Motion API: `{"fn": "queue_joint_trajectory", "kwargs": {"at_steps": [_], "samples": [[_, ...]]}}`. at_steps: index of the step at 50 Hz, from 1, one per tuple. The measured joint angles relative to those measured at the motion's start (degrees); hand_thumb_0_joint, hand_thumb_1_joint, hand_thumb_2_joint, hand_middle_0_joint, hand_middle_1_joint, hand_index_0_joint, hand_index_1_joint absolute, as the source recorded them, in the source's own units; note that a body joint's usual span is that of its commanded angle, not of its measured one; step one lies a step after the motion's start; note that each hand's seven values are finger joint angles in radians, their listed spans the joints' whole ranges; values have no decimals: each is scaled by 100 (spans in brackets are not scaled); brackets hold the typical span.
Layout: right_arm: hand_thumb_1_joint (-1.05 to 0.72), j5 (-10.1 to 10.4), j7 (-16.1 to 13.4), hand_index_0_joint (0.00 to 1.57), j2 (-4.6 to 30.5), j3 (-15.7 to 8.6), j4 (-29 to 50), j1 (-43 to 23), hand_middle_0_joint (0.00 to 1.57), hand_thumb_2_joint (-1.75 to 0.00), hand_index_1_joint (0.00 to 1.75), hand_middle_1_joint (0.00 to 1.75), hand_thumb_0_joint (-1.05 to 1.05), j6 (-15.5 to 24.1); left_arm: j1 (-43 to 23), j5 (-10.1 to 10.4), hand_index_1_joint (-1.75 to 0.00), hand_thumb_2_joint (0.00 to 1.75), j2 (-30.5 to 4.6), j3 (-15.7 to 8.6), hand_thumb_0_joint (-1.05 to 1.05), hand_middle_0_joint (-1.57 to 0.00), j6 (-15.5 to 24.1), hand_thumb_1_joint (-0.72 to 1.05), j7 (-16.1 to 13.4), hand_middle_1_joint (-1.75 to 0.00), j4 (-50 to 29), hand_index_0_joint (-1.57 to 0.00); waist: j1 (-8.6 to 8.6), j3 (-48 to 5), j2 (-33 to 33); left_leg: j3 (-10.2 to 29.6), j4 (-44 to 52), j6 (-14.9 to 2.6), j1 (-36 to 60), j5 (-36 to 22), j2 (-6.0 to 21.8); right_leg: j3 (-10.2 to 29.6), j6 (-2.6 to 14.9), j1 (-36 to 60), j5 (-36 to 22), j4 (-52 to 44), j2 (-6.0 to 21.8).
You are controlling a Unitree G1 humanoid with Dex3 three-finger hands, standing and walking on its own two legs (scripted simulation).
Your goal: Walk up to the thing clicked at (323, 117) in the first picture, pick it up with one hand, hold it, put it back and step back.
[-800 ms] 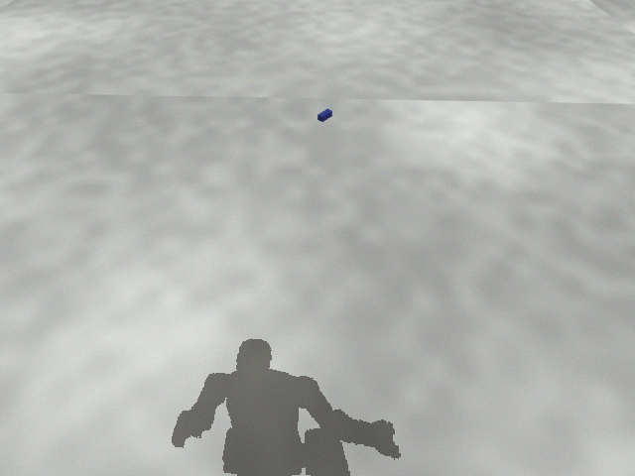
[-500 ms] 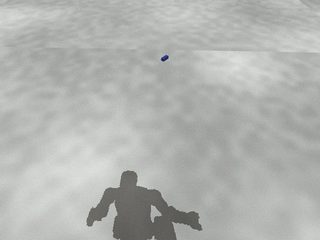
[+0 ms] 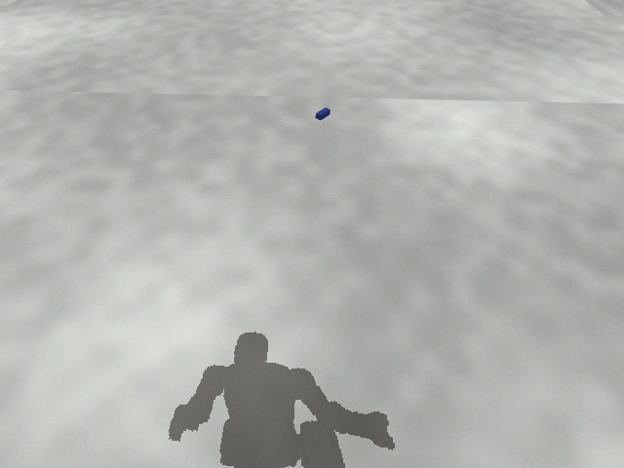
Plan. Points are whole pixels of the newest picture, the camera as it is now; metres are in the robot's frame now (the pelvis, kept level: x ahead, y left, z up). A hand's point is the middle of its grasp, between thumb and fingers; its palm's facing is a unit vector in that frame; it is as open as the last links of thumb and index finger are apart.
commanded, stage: stand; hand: left
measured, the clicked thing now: (323, 113) +2.13 +0.01 -0.77
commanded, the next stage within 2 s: walk up in 0.32 s
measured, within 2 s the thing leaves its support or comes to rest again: neither
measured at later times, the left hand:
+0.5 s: hand out of the picture +0.09 +0.30 -0.14, palm faces +0.19 -0.93 -0.31, open 7.4 cm
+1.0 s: hand (78, 459) +0.17 +0.35 -0.16, palm faces +0.34 -0.90 -0.26, open 7.4 cm
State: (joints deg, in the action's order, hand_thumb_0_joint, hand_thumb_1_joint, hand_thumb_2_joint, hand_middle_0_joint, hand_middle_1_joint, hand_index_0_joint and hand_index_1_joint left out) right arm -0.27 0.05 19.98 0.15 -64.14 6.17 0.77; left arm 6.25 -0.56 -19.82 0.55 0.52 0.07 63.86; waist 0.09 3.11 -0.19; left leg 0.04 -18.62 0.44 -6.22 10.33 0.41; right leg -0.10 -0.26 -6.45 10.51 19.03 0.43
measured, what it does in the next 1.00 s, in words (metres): walks ahead, turning left: left foot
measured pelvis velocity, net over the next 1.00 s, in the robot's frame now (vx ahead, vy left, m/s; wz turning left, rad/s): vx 0.20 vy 0.05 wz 0.37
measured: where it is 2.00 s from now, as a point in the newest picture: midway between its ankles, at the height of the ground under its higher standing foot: (315, 307)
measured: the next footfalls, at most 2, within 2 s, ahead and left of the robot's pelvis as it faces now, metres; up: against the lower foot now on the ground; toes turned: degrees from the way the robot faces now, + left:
left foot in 0.64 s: +0.18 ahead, +0.19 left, +0.00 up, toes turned +22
right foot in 1.16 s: +0.48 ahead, -0.08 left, +0.00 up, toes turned +20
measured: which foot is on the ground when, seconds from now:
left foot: down 0.00-0.38, up 0.40-0.62, down 0.64-1.00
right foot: down 0.00-0.62, up 0.64-1.00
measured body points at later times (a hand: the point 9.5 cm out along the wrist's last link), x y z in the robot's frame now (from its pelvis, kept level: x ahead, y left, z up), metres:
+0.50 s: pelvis +0.02 +0.01 +0.00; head +0.02 +0.03 +0.45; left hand +0.08 +0.35 -0.12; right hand +0.12 -0.32 -0.10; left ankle +0.03 +0.12 -0.71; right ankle +0.00 -0.12 -0.75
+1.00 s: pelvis +0.20 +0.05 +0.00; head +0.18 +0.09 +0.44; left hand +0.15 +0.40 -0.14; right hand +0.35 -0.25 -0.09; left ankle +0.14 +0.18 -0.75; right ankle +0.35 -0.09 -0.68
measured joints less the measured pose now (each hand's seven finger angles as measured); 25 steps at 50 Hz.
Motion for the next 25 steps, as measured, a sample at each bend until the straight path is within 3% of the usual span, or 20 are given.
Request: {"fn": "queue_joint_trajectory", "kwargs": {"at_steps": [16, 20, 22, 25], "samples": [[-91, -1, 1, 21, 11, -7, -16, 14, 21, -90, 30, 30, 1, 3, 41, 1, -30, 90, -10, 5, 1, -20, 0, 90, 1, -30, -5, -20, -3, -14, -7, -6, 25, 4, 43, 3, 4, 6, 5, 33, 8, -11, -3], [-90, -21, 198, 21, 133, -181, 273, 531, 21, -90, 30, 30, 1, 81, 75, -224, -30, 90, -116, -347, 1, -21, 6, 90, 341, -30, -483, -21, 76, -242, -1, 236, -890, -40, -537, 923, 15, -450, 155, -165, 1069, 520, 57], [-90, -74, 251, 21, 211, -245, 279, 736, 21, -90, 30, 30, 1, 32, 53, -214, -30, 90, -247, -470, 1, -21, 75, 90, 428, -30, -764, -21, 13, -307, 171, -119, -1849, -29, -1070, 1168, 38, -679, 209, -95, 898, 458, 213], [-90, -141, 355, 21, 422, -363, 297, 861, 21, -90, 30, 30, 1, 28, 35, -223, -30, 90, -418, -654, 1, -21, 97, 90, 507, -30, -955, -21, -231, -278, 406, -489, -2609, -86, -1642, 1264, 114, -819, 211, 140, 614, 300, 428]]}}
